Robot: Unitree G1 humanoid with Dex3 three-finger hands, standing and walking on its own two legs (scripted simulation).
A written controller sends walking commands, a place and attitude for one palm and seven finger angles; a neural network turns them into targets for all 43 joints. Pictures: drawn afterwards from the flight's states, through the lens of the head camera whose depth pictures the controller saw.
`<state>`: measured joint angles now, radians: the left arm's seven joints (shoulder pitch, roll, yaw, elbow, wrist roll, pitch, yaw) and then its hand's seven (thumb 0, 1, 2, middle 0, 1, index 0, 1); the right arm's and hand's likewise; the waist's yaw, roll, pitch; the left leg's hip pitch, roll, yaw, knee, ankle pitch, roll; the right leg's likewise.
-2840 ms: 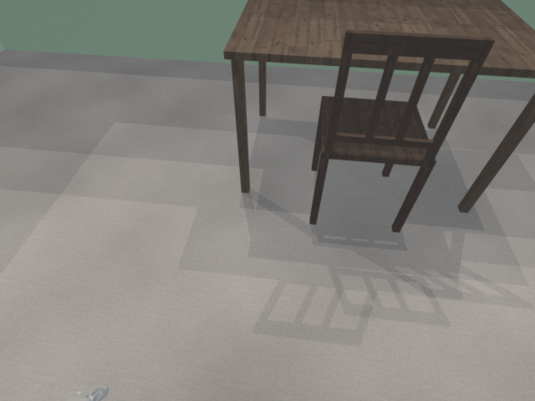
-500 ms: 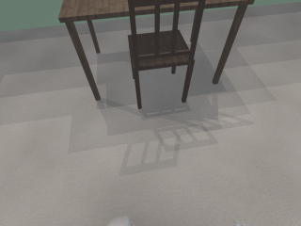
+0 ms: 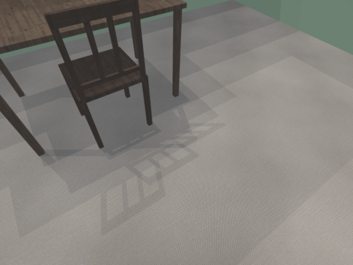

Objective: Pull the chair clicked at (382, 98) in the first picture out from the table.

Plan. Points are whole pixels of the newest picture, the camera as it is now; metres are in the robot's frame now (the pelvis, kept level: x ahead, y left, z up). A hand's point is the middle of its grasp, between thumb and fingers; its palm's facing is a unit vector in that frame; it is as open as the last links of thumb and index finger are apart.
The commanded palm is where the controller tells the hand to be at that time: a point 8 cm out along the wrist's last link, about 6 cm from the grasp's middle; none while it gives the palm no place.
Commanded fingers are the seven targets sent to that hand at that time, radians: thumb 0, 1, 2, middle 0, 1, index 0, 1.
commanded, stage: walk to a spot facing it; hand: left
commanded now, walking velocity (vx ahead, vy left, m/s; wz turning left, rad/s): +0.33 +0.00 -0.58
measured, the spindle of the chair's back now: (95, 52) +1.03 +0.44 -0.09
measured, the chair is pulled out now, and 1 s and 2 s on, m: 0.00 0.00 0.00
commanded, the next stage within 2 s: turn to face it in 1.18 s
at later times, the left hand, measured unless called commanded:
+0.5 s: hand (105, 237) +0.22 +0.21 -0.19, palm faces -0.20 -0.97 -0.16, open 7.4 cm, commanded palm none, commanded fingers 0.00 0.90 0.90 -0.20 -0.30 -0.20 -0.30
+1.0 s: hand (182, 143) +0.56 +0.00 -0.18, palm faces -0.48 -0.86 -0.16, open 7.4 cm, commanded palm none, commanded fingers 0.00 0.90 0.90 -0.20 -0.30 -0.20 -0.30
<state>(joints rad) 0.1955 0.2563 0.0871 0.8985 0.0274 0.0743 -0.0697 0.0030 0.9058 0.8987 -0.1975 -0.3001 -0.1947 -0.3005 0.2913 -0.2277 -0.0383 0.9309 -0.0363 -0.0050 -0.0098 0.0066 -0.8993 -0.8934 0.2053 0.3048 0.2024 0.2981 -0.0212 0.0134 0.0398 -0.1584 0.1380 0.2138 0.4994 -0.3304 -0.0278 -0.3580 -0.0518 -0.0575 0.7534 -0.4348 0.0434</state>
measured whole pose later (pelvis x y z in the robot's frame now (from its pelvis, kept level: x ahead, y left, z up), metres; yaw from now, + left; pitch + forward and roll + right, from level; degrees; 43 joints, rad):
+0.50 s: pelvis +0.16 +0.02 -0.01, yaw -15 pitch -2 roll -2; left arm 0.30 0.24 0.09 1.04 0.02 0.02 -0.04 0.00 0.90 0.90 -0.20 -0.30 -0.20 -0.30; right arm 0.26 -0.18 -0.03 0.92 -0.04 -0.07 -0.01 0.00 -0.90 -0.89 0.20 0.30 0.20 0.30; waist -0.01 -0.04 0.03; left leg -0.32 0.11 0.19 0.64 -0.29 0.04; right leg -0.35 0.00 0.03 1.17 -0.40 -0.02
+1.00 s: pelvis +0.36 -0.09 -0.03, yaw -28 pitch -1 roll +0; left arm 0.08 0.17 0.07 0.94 0.02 -0.05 -0.04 0.00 0.90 0.90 -0.20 -0.30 -0.20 -0.30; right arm 0.48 -0.12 -0.04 1.13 -0.02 -0.02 0.00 0.01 -0.90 -0.89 0.20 0.30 0.20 0.30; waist -0.05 0.00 0.11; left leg -0.13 0.19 0.22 1.05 -0.51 -0.05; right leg -0.46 -0.02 -0.16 0.70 -0.19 -0.10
